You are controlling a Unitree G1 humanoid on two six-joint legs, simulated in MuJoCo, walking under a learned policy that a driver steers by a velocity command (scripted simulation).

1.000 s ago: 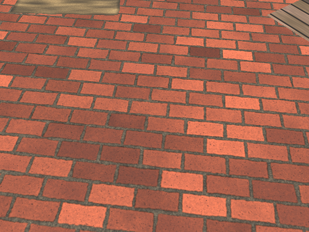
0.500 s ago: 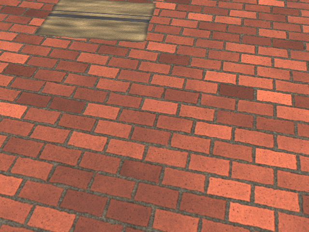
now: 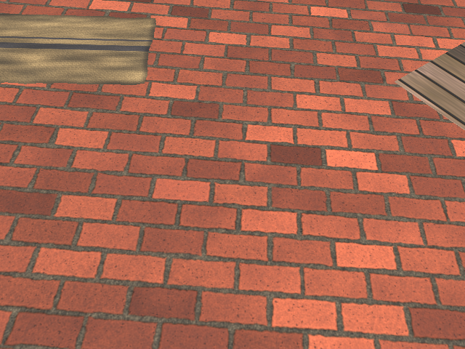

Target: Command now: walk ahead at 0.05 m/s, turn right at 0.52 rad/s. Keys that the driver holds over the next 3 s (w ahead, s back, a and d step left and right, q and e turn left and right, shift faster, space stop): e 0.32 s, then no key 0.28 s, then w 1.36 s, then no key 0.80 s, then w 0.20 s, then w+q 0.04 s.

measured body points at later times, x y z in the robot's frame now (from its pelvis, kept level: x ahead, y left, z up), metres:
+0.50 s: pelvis -0.02 -0.04 +0.01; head -0.01 -0.07 +0.45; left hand +0.17 +0.20 -0.09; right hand -0.01 -0.33 -0.13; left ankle +0.02 +0.10 -0.68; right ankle -0.05 -0.11 -0.74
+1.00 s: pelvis +0.04 -0.03 +0.01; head +0.05 -0.01 +0.46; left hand +0.19 +0.21 -0.13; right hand -0.01 -0.29 -0.12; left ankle +0.01 +0.07 -0.74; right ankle +0.01 -0.14 -0.68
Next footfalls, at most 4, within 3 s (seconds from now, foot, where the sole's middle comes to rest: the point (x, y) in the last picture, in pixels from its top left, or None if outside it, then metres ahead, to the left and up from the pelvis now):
0.36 right None -0.01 -0.12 -0.77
0.86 left None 0.05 0.06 -0.77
1.30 right None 0.31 -0.23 -0.77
1.88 left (294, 285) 0.67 -0.17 -0.77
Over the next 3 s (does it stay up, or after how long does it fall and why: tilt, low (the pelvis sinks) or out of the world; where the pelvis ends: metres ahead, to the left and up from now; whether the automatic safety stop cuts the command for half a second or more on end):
stays up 0.74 -0.28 0.00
